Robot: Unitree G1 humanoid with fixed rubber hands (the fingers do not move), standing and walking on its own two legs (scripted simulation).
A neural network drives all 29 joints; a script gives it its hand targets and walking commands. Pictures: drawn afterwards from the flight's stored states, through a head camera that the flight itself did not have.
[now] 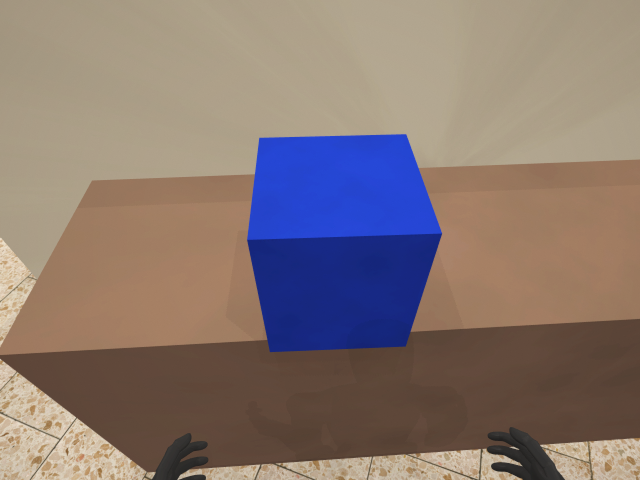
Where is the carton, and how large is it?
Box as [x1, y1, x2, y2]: [247, 134, 441, 351]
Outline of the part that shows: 405,134 259,138 247,241 270,351 405,346 441,235 438,223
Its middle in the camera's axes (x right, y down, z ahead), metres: +0.02 +0.01 +0.58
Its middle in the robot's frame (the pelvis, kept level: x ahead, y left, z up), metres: +0.45 +0.00 +0.05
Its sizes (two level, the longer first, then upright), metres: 0.210 0.200 0.250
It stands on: a pedestal, 0.71 m high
